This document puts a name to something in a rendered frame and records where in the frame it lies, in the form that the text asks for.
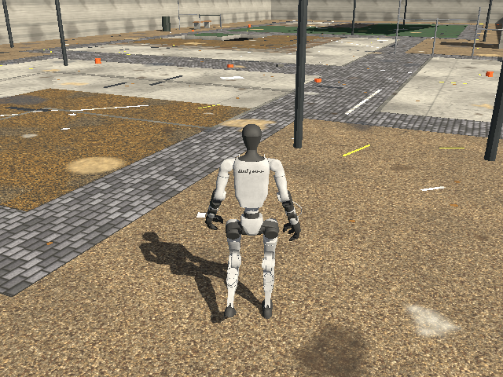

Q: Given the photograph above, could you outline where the left robot hand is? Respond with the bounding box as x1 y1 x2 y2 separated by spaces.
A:
205 215 223 230

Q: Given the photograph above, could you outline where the right robot forearm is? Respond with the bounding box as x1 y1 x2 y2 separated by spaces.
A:
282 191 299 225

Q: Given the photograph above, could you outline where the humanoid robot torso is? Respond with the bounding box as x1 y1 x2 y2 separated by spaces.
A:
233 154 270 236

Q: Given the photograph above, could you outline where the robot right upper arm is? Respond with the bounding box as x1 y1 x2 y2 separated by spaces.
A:
268 158 290 203

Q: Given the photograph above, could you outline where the robot left upper arm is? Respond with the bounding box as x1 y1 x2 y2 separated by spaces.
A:
214 158 235 201

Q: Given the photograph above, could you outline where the right robot hand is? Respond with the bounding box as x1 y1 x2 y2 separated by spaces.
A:
283 222 301 241

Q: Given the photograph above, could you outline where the left robot forearm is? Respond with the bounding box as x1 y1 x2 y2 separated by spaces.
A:
207 189 222 218

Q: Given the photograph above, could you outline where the robot right shin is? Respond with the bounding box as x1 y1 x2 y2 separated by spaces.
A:
263 258 275 308

